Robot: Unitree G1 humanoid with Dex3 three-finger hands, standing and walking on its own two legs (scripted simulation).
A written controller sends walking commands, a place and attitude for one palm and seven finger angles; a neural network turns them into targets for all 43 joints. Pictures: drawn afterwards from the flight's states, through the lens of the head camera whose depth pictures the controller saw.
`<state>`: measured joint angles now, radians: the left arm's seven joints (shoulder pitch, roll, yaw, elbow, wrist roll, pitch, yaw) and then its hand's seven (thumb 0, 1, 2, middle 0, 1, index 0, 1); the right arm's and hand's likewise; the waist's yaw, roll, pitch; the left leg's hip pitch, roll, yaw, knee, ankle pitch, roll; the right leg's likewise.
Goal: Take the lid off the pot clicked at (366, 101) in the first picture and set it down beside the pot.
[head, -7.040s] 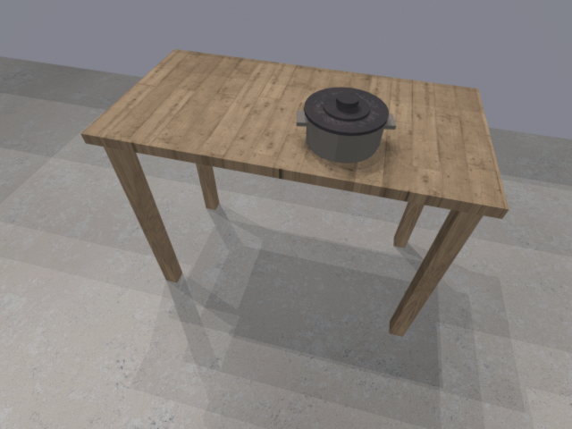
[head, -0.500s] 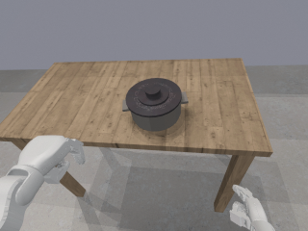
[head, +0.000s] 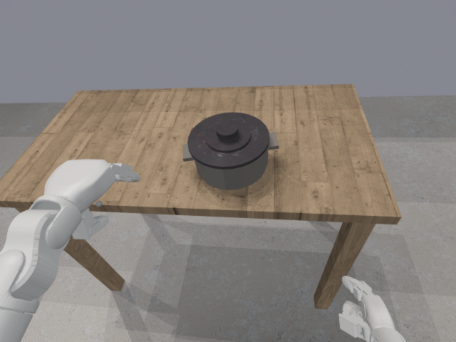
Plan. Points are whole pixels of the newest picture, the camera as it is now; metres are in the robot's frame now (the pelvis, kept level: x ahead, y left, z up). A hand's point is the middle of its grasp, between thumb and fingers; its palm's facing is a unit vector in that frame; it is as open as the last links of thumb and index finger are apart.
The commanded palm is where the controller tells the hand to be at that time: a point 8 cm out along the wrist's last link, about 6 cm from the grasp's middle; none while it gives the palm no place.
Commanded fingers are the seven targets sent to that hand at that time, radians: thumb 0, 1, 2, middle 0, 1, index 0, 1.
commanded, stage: move the open hand above the knob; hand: left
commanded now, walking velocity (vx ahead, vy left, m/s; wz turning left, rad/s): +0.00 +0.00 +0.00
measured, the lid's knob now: (227, 130) +0.55 +0.07 +0.07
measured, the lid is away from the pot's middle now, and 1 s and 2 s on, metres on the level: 0.00 0.00 0.00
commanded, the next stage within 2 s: none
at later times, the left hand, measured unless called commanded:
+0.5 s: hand (135, 173) +0.35 +0.20 +0.13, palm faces -0.20 -0.05 -0.98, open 10.1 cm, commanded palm +0.34 +0.20 +0.20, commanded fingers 0.00 -0.31 1.45 -0.84 -0.08 -0.84 -0.08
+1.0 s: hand (176, 146) +0.42 +0.14 +0.13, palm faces -0.22 -0.05 -0.97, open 10.1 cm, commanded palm +0.41 +0.15 +0.20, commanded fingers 0.00 -0.31 1.45 -0.84 -0.08 -0.84 -0.08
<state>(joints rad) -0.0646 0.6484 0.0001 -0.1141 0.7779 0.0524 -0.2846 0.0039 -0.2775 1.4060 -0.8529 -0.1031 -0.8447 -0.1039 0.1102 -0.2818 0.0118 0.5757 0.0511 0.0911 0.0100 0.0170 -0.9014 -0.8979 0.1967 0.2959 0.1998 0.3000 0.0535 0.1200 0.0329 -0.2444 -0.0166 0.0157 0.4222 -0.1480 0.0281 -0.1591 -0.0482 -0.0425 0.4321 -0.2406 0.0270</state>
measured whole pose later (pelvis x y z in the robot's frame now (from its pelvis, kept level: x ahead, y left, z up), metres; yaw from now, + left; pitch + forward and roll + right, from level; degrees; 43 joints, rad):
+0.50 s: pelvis +0.01 -0.01 +0.00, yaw +0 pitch -1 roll +0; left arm -0.36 0.58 -0.14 0.07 0.81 0.17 -0.37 0.00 -0.30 1.44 -0.85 -0.08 -0.84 -0.08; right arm 0.10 -0.29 0.02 0.58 0.06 0.11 0.02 0.02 -0.90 -0.90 0.20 0.30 0.20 0.30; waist 0.03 0.11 0.02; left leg -0.27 -0.02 0.01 0.44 -0.17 0.02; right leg -0.19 -0.05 -0.05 0.47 -0.27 0.02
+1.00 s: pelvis +0.03 -0.02 +0.00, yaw +0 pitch +2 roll +1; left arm -0.60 0.49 -0.25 0.29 0.83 0.23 -0.35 0.00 -0.30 1.44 -0.85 -0.08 -0.84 -0.08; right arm 0.12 -0.29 0.01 0.61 0.08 0.13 0.03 0.02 -0.90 -0.90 0.20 0.30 0.20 0.30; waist 0.00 0.10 0.00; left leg -0.29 -0.02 0.02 0.46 -0.20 0.01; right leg -0.23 -0.05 -0.04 0.51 -0.31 0.01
